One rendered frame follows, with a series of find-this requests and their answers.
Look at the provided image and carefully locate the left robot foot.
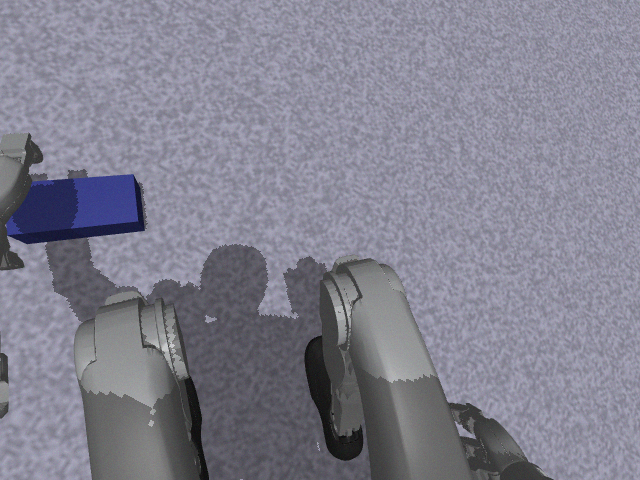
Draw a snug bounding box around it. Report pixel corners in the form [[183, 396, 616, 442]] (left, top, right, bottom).
[[184, 374, 209, 480]]

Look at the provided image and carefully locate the right robot foot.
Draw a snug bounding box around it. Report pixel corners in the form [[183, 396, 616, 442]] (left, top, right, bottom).
[[305, 336, 363, 461]]

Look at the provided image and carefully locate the right robot hand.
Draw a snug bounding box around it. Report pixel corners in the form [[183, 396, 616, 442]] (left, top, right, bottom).
[[448, 403, 529, 480]]

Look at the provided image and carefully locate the left robot hand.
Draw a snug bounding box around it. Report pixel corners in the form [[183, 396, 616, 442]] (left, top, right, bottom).
[[0, 133, 43, 270]]

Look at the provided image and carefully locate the carton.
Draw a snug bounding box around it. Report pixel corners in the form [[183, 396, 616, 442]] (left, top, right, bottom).
[[6, 174, 145, 244]]

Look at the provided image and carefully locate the right robot arm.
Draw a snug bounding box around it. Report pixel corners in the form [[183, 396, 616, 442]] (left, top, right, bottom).
[[500, 461, 554, 480]]

